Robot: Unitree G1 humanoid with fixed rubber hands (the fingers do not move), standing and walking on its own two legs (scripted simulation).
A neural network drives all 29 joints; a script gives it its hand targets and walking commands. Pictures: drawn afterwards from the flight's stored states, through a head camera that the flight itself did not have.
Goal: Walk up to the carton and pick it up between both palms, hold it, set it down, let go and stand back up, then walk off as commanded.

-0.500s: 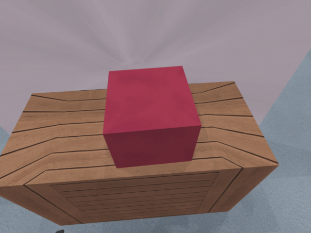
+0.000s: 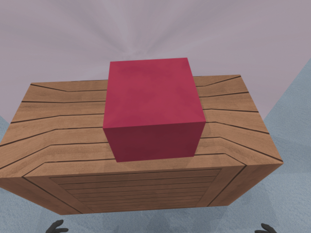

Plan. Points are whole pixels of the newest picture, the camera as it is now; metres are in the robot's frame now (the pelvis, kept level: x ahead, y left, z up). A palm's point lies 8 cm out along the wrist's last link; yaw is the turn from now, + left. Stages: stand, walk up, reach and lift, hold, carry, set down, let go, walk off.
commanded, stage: reach and lift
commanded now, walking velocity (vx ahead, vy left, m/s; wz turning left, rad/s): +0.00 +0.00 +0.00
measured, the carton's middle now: (152, 109) +0.50 +0.03 -0.04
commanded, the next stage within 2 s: none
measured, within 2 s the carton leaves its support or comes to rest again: neither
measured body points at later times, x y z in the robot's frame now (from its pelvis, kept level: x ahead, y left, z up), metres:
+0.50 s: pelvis +0.01 +0.01 -0.01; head +0.04 +0.01 +0.44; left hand +0.18 +0.28 -0.09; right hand +0.15 -0.28 -0.10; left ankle +0.02 +0.14 -0.74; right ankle -0.02 -0.11 -0.74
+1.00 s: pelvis +0.01 +0.02 +0.00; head +0.01 +0.03 +0.45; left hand +0.19 +0.26 -0.07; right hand +0.17 -0.24 -0.07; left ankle +0.02 +0.14 -0.74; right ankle -0.02 -0.11 -0.74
